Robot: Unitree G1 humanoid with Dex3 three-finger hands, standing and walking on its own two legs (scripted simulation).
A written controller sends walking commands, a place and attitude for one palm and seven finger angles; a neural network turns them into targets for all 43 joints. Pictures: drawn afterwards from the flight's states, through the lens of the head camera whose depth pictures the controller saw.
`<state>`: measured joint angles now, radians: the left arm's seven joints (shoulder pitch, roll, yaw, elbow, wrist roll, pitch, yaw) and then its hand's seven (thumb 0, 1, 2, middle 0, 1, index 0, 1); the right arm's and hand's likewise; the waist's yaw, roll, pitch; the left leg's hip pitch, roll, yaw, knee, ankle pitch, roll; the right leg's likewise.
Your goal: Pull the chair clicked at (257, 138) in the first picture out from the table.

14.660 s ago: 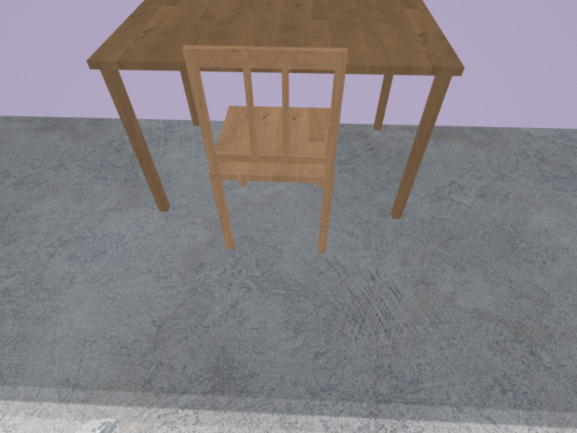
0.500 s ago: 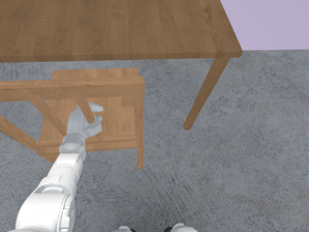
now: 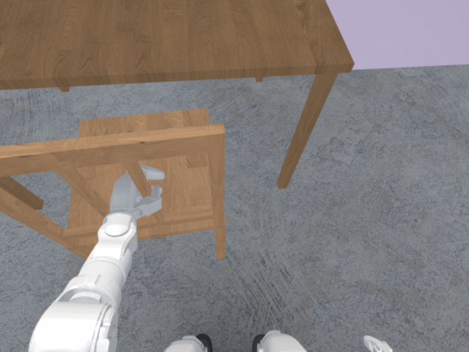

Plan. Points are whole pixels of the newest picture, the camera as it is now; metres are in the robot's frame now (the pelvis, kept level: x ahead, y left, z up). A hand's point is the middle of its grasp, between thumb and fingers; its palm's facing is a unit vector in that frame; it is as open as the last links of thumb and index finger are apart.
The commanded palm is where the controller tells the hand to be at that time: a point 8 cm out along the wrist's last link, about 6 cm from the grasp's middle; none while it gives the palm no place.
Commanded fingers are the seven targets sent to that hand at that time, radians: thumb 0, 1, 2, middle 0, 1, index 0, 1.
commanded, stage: step backward, pulling the chair out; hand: left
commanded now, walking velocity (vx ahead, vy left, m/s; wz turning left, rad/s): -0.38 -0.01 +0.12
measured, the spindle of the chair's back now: (96, 201) +0.40 +0.27 -0.09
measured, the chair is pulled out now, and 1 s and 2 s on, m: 0.10 0.27 0.31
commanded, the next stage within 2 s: none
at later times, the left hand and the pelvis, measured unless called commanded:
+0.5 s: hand (165, 250) +0.29 +0.12 -0.06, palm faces +0.04 -0.99 -0.16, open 5.1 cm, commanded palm +0.29 +0.17 -0.06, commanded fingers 0.00 0.90 0.90 -0.50 -1.45 -0.50 -1.45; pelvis -0.08 -0.02 -0.01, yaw +2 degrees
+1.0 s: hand (162, 288) +0.23 +0.12 -0.06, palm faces +0.05 -0.98 -0.19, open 5.2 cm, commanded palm +0.23 +0.17 -0.06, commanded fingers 0.00 0.90 0.90 -0.50 -1.45 -0.50 -1.45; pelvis -0.13 -0.03 -0.01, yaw +4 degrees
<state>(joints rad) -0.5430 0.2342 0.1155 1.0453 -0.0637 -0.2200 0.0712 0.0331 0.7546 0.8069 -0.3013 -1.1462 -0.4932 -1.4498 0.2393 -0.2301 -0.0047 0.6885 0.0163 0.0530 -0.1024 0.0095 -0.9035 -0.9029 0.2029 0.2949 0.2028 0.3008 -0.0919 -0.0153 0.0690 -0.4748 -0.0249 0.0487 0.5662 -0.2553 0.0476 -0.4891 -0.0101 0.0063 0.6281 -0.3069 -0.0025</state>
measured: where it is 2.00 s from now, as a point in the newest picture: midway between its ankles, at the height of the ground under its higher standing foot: outside the picture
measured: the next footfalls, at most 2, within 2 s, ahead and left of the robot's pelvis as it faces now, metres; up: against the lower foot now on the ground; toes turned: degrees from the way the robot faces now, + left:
left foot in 0.80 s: -0.09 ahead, +0.12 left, +0.00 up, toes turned +3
right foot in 1.66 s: -0.04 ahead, -0.14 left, +0.00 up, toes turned +4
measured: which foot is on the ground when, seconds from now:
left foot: down 0.00-0.62, up 0.64-0.78, down 0.80-1.00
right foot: down 0.00-1.00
